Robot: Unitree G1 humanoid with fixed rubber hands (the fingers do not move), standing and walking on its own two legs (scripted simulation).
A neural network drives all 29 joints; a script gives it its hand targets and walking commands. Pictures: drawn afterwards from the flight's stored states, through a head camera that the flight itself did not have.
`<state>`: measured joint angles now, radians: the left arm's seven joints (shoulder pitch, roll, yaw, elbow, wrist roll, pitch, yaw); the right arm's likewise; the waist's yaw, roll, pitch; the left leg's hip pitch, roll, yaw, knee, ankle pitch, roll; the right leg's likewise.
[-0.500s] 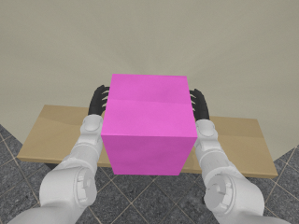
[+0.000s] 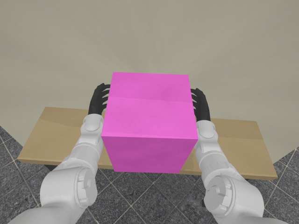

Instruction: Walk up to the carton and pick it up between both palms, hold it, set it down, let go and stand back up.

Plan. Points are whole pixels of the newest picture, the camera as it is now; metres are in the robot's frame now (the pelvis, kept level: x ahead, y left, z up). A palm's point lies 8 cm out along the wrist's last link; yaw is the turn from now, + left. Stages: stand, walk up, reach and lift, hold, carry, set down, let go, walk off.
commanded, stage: reach and lift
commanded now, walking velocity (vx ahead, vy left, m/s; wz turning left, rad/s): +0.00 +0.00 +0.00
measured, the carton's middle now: (148, 127) +0.39 +0.02 +0.02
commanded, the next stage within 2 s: none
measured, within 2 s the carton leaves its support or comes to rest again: neither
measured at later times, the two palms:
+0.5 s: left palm (93, 107) +0.38 +0.17 +0.11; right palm (207, 113) +0.38 -0.13 +0.11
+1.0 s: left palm (87, 94) +0.37 +0.17 +0.17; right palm (216, 103) +0.37 -0.13 +0.16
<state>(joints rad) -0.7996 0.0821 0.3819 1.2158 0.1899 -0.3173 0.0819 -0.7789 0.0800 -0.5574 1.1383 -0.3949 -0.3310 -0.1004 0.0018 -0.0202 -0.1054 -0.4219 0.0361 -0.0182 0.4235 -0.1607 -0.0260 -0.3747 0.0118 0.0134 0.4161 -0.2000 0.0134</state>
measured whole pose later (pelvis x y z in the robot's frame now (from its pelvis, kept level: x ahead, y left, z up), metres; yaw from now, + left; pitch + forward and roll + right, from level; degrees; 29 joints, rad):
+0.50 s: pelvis -0.01 +0.00 +0.00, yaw +0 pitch +5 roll +0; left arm -0.80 0.08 0.35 1.19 0.19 -0.18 0.10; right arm -0.77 0.04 -0.41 1.14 -0.26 -0.21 -0.13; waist 0.00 -0.02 -0.15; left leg -0.34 0.04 -0.02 0.41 -0.15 -0.03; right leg -0.29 0.01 0.01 0.40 -0.19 0.01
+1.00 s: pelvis -0.02 +0.00 +0.00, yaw +0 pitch -2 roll +0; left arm -0.85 0.08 0.32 1.01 0.19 0.18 0.09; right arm -0.82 0.01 -0.30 1.04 -0.09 0.08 -0.13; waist 0.00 -0.04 -0.12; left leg -0.20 0.04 -0.02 0.38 -0.14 -0.03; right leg -0.16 0.01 0.01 0.39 -0.19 0.01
